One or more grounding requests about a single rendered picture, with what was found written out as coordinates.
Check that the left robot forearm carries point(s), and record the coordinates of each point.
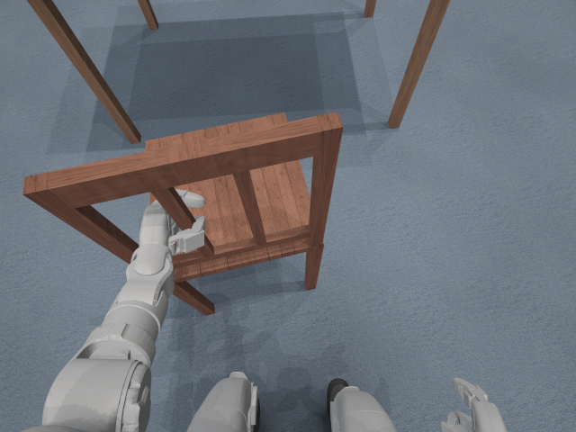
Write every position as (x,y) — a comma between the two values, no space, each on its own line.
(133,323)

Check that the robot right foot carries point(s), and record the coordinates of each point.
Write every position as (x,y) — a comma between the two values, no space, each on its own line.
(334,388)

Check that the robot left upper arm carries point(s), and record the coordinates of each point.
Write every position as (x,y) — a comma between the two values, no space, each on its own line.
(100,395)

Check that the left robot hand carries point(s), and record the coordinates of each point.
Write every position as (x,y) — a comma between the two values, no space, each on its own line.
(158,227)

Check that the right robot hand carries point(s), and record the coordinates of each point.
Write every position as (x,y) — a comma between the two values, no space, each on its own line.
(486,416)

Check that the robot right shin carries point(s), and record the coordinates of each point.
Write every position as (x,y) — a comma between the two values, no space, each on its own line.
(349,388)

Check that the chair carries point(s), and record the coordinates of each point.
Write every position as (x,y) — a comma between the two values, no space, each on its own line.
(257,204)

